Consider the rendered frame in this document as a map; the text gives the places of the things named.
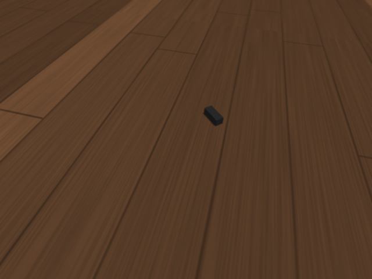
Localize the carton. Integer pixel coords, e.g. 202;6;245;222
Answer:
204;105;224;126

